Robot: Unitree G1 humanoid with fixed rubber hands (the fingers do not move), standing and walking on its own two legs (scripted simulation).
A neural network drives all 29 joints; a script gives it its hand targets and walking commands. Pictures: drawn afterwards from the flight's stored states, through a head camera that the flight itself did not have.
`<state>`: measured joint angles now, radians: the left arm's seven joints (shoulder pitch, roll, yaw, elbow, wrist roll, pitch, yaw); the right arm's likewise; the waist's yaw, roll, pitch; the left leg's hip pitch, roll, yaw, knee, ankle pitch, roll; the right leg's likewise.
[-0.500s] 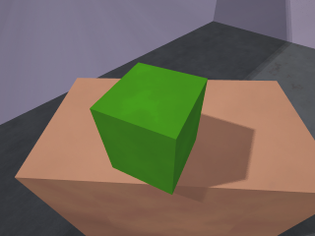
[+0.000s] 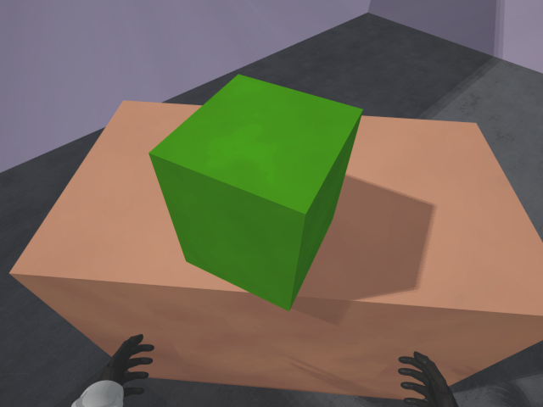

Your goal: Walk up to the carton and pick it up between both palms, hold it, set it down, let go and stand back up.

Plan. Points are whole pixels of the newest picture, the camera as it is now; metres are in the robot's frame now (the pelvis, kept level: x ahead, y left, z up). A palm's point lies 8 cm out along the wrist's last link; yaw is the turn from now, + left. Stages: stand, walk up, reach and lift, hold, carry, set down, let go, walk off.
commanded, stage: reach and lift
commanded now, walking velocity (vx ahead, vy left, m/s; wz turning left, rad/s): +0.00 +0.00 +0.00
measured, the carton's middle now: (264, 194) +0.42 +0.03 +0.09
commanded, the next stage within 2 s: none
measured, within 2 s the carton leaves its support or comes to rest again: neither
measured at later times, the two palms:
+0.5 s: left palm (65, 378) +0.18 +0.30 -0.02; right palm (412, 397) +0.16 -0.17 -0.03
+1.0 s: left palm (40, 351) +0.20 +0.32 +0.02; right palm (388, 381) +0.17 -0.13 +0.01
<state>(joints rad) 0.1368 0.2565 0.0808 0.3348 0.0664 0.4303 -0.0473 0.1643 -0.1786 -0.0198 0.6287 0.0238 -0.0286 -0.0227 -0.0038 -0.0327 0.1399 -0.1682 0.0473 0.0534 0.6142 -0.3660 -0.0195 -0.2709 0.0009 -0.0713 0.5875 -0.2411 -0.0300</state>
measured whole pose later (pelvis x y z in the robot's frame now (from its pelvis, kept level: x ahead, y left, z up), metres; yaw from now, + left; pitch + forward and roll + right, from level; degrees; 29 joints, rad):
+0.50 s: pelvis +0.03 +0.02 +0.01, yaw -1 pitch -7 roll -2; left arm 0.31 0.39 0.05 0.23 -0.08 0.28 -0.15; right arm 0.43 -0.06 0.02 0.18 0.06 0.12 -0.18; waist 0.02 0.02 0.11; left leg 0.01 0.05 0.09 0.44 -0.33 0.01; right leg -0.08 0.01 -0.04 0.37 -0.17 0.00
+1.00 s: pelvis +0.05 +0.05 +0.01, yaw +0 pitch -6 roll -4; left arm 0.43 0.48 0.07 -0.06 -0.17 0.20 -0.21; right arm 0.61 0.01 0.08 -0.14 0.12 0.08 -0.30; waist 0.03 0.03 0.13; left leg 0.00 0.04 0.09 0.47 -0.37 0.04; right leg -0.04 0.01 -0.04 0.30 -0.17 0.03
